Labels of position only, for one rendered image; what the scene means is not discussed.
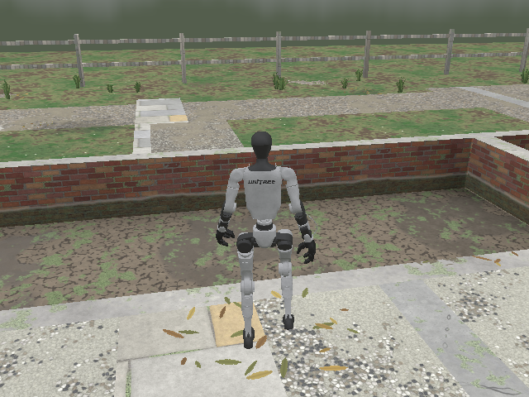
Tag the robot right hand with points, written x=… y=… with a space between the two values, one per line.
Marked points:
x=311 y=250

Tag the right robot forearm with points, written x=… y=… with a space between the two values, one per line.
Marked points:
x=303 y=224

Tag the robot right upper arm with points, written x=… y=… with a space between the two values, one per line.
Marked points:
x=289 y=175

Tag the robot left upper arm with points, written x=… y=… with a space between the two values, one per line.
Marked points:
x=232 y=189

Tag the robot torso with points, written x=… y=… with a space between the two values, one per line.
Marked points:
x=263 y=200

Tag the robot left hand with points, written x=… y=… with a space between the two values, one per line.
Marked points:
x=226 y=234

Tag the left robot forearm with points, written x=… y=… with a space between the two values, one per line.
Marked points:
x=224 y=219

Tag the left robot shin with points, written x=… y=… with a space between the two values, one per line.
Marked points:
x=247 y=309

